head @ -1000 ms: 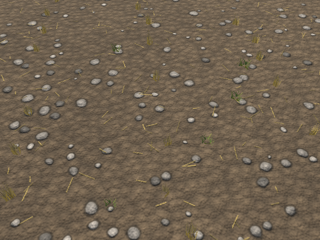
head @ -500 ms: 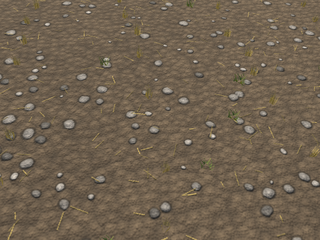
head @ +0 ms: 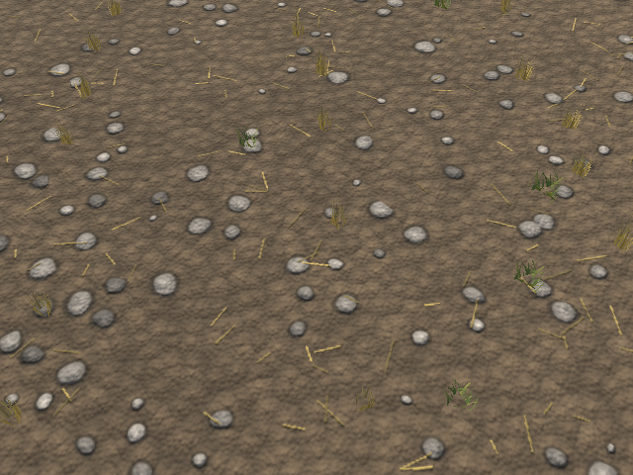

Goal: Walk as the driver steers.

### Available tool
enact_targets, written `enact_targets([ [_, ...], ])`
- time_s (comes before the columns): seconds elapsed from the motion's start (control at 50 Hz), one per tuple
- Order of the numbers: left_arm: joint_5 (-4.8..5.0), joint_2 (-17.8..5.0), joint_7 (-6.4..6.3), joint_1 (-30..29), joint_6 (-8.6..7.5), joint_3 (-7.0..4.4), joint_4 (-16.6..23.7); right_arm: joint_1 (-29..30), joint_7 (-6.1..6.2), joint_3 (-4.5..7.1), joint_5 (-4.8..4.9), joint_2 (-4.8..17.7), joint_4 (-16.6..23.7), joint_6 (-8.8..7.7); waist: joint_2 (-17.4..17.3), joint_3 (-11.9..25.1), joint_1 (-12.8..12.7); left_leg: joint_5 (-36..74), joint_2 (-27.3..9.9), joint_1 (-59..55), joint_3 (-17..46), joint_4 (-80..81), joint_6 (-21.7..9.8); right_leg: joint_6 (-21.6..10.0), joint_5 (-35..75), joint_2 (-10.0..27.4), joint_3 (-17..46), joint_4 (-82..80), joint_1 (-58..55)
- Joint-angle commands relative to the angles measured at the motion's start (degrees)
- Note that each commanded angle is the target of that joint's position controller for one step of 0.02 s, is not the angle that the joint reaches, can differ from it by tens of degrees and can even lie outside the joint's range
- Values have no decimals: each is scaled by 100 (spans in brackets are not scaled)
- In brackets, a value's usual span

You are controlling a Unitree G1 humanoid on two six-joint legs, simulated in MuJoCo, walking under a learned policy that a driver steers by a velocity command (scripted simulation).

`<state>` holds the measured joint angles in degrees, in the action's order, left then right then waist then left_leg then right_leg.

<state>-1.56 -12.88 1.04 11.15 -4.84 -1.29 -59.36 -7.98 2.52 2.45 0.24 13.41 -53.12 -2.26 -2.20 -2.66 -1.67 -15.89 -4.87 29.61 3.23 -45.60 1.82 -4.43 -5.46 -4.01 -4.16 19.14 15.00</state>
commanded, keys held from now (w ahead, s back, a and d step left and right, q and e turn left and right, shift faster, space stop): no key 0.46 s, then w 0.54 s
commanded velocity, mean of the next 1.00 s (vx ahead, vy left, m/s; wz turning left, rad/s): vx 0.19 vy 0.00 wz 0.00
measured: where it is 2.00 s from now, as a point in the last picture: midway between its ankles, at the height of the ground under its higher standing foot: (340, 330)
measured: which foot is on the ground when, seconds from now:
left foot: up 0.00-0.08, down 0.10-0.74, up 0.76-1.00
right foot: down 0.00-1.00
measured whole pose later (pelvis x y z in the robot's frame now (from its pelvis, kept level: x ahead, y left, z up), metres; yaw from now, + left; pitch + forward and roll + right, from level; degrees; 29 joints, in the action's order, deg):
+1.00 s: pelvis +0.21 +0.01 +0.00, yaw -1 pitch +2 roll +1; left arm -0.3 -10.0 -0.3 28.4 -4.5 -0.6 -63.3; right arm -2.3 -1.2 3.8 1.6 13.9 -52.6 -5.1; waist -1.1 -0.2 -4.3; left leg -5.4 -3.9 37.9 -2.4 -48.0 -1.7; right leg -2.9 -18.3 -1.2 -1.2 12.6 -4.2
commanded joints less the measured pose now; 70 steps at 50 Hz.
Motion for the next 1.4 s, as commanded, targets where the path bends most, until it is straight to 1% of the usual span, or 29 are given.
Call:
enact_targets([
  [0.02,65,-852,-85,-415,17,-132,337,-795,28,92,-10,376,-70,202,713,884,374,623,72,-1666,-138,613,3,-930,1375,1521,767,-607,498],
  [0.1,152,-488,-121,-92,129,-2,188,-529,38,154,-152,558,-40,225,409,314,366,1245,-83,-2254,12,2103,-293,-246,-1413,1052,888,-298,842],
  [0.12,94,-457,-127,168,128,1,157,-540,53,190,-146,839,5,208,-12,252,143,1851,-445,-2341,344,2192,-451,-18,-1651,723,691,138,943],
  [0.14,105,-317,-171,680,173,2,95,-315,41,226,-73,993,-84,194,-836,297,-280,925,-511,-1803,463,2328,-690,114,-1533,390,298,139,563],
  [0.18,92,-544,-256,311,286,-37,96,-161,-45,139,-68,460,-110,127,-544,85,-53,-56,-127,-1196,276,2546,-467,230,-1061,419,227,299,-10],
  [0.3,142,-545,-279,242,322,-57,3,-336,-47,149,-12,483,-290,4,-60,483,77,1760,59,-1888,28,2022,-437,223,-200,581,332,452,-195],
  [0.46,169,-495,-310,288,415,-75,-151,-366,-47,152,1,453,-431,78,182,464,105,2163,135,-1963,-69,1885,-497,292,214,610,322,614,-402],
  [0.52,236,-503,-308,443,445,-107,-277,-566,-54,200,81,494,-578,129,155,241,119,-574,319,-1746,-156,1896,-658,133,-2049,416,156,763,-83],
  [0.58,309,-412,-294,304,253,-88,-132,-752,-68,223,155,557,-558,-29,-48,-547,218,-2364,-91,-1380,587,2321,-1015,-93,-2993,519,351,1038,791],
  [0.64,299,-193,-180,138,-28,-49,46,-1252,-144,317,161,846,-668,-244,-762,-413,294,-1933,-1099,-2066,2265,2897,-1639,-140,-2101,351,155,2162,1423],
  [0.68,308,-214,-102,209,-108,-65,60,-1083,-168,308,130,808,-575,-309,-686,-238,139,-1116,-1303,-2069,2416,2786,-1677,-284,-2064,437,284,2169,1261],
  [0.72,314,-257,-70,1002,-129,-116,-236,-272,-192,282,192,744,-274,-279,-420,-107,-379,-441,-814,-1047,1399,2321,-1231,-446,-1689,500,408,1052,-277],
  [0.74,315,-582,-96,1730,-116,-231,-487,322,-198,225,192,556,-19,-268,240,-112,-721,3,-181,2,404,1256,-785,-621,-1788,990,1296,234,-1340],
  [0.76,338,-1406,-77,2376,-128,-464,-662,509,-190,150,188,244,253,-377,1901,-76,-795,-179,751,1257,-733,-690,-289,-1124,-1348,2102,3378,-600,-2415],
  [0.78,223,-1099,-49,2316,-166,-346,-579,471,-178,192,155,442,216,-446,1599,-145,-698,-1469,681,2136,-272,-1767,-302,-1325,-416,2587,4118,-631,-2743],
  [0.8,173,-709,-54,2068,-204,-233,-490,253,-227,204,196,455,121,-487,987,-228,-433,-1238,393,2444,32,-2388,-439,-1174,297,2517,3579,-366,-2836],
  [0.84,213,-563,-13,1736,-198,-159,-340,136,-285,203,203,388,28,-494,530,-220,-194,-398,71,2618,-101,-2382,-562,-856,1171,2198,2518,-380,-2779],
  [0.88,180,-312,-28,1773,-99,-56,-326,292,-338,223,156,310,88,-451,615,-157,-136,118,-87,2204,-292,-1928,-532,-608,1609,1874,1812,-571,-2453],
  [0.98,115,-609,-207,1680,-9,-64,-124,1444,-398,35,119,-46,566,-344,688,-514,-246,1461,233,993,-770,355,-296,-499,1470,1380,907,-1231,-1148],
  [1.06,229,-747,-223,1996,-48,-156,-243,1922,-477,16,186,184,835,-325,837,-672,-242,1763,325,601,-728,1277,-475,-514,1529,1660,819,-1376,-1496],
  [1.12,219,-872,-222,1847,-13,-243,-210,1633,-518,128,163,502,871,-368,946,-225,127,1473,536,-38,-752,1516,-756,-346,3551,1837,676,-606,-2171],
  [1.16,169,-920,-221,1662,87,-279,-136,249,-459,341,168,882,480,-348,1070,673,843,1323,822,-1790,-905,1556,-1027,-157,4975,1641,473,1050,-2048],
  [1.18,120,-845,-198,1518,91,-239,-3,-799,-401,440,124,1126,212,-312,894,1319,1262,1302,192,-3590,-210,1334,-1290,-29,3893,1457,463,2504,-807],
  [1.2,143,-57,-118,2212,-3,-36,78,-1556,-382,529,-39,1588,59,-295,-594,2407,937,112,-1480,-5765,2637,1725,-2278,344,130,376,407,5045,1464],
  [1.22,249,-147,-54,2062,-186,-52,-20,-1498,-400,383,-23,1178,-13,-278,-829,2668,968,-522,-1808,-5578,4146,2833,-2337,218,-2529,109,1276,6066,2102],
  [1.24,418,-595,-39,1423,-276,-193,244,-838,-420,290,56,921,54,-318,-677,1489,803,-679,-1573,-4566,3311,3049,-1988,108,-2271,478,1198,6324,2646],
  [1.28,395,-659,-147,846,-262,-265,401,96,-487,149,4,508,205,-407,119,470,348,232,-1137,-2517,1788,3433,-1641,56,-1338,1021,882,5720,2206],
  [1.34,305,-299,-239,1251,-5,-299,343,172,-526,96,-54,388,71,-461,-201,279,-81,528,-712,-1314,852,3834,-1527,92,-1106,1306,861,4999,1396],
  [1.4,222,-457,-275,621,59,-365,631,-208,-380,146,-70,716,-77,-465,-166,-13,-34,572,-710,-1204,638,4113,-1657,303,-443,1416,790,4231,1985],
])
